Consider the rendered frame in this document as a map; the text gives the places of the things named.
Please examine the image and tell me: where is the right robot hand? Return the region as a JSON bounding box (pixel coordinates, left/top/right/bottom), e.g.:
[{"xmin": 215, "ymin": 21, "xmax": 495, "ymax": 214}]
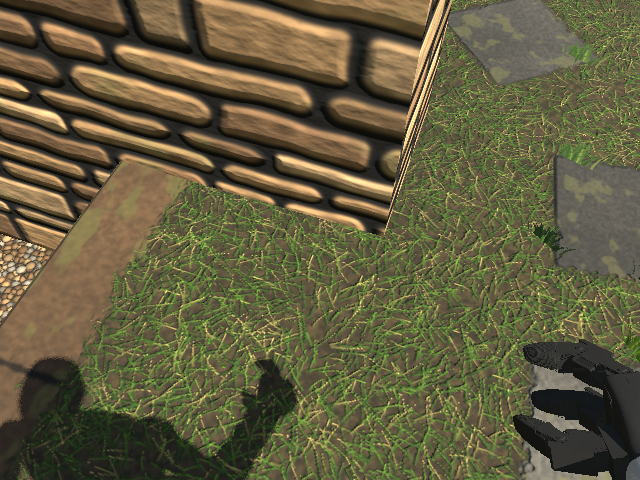
[{"xmin": 513, "ymin": 339, "xmax": 640, "ymax": 480}]

